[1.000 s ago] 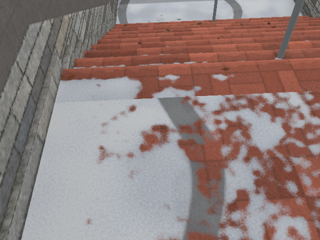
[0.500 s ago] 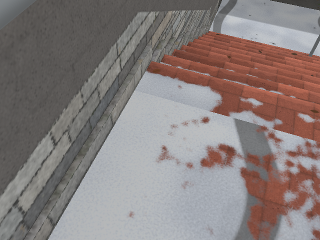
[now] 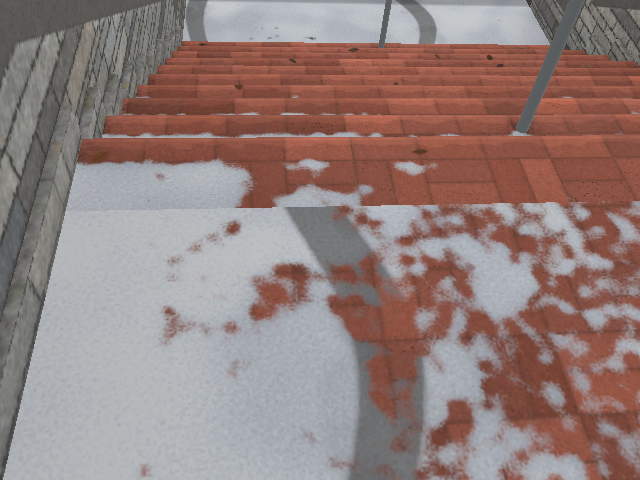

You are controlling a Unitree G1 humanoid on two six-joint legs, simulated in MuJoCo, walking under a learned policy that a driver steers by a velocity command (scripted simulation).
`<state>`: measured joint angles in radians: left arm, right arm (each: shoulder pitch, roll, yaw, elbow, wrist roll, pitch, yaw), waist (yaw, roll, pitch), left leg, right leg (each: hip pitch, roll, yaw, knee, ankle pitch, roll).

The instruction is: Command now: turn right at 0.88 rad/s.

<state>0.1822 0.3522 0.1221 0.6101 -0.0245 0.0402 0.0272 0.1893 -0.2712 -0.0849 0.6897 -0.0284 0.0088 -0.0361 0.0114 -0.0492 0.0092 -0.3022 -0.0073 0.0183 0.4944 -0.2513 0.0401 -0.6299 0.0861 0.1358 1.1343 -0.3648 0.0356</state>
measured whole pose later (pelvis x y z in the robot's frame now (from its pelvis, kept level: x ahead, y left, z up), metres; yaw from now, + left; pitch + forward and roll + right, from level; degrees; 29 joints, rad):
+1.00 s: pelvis +0.07 -0.02 +0.00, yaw +11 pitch +4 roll -2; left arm 0.05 0.31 0.11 0.67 0.00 -0.01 0.01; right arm 0.28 -0.32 -0.09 0.60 0.03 0.03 -0.02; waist -0.01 -0.03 0.03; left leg -0.31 -0.04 -0.06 0.49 -0.25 0.08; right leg -0.58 -0.01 0.07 1.12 -0.34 0.06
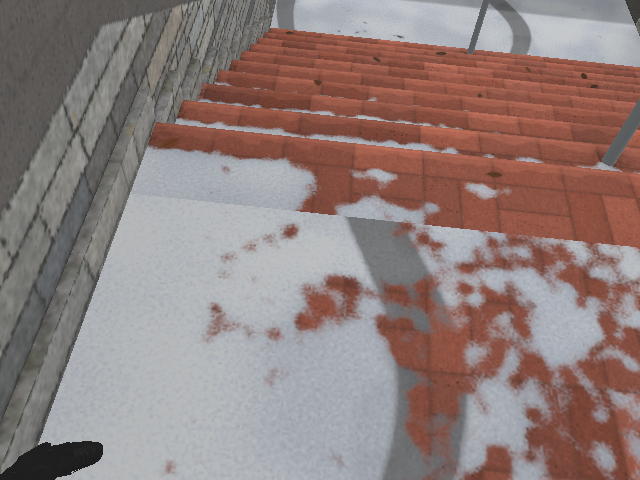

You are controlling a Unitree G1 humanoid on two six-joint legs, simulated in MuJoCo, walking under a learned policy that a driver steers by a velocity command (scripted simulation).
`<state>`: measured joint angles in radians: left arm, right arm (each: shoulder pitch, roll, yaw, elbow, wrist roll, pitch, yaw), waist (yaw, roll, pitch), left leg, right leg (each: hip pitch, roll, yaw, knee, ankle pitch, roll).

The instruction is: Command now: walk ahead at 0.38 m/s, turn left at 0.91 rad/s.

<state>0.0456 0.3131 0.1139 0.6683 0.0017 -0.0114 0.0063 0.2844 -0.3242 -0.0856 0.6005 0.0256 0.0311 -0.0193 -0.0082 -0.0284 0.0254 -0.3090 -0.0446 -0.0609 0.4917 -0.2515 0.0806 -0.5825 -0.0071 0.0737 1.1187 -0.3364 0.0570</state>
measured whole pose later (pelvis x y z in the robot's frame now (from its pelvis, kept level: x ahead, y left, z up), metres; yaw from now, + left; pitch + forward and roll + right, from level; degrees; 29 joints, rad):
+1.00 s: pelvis +0.27 -0.04 -0.01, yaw +14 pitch -1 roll +0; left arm 0.18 0.26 0.01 0.89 0.02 0.02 0.02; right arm 0.12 -0.25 -0.02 0.71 -0.02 -0.02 0.00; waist 0.01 0.00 0.05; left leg -0.29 0.01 -0.04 0.54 -0.24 -0.03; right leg -0.12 0.04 0.01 0.51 -0.38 -0.04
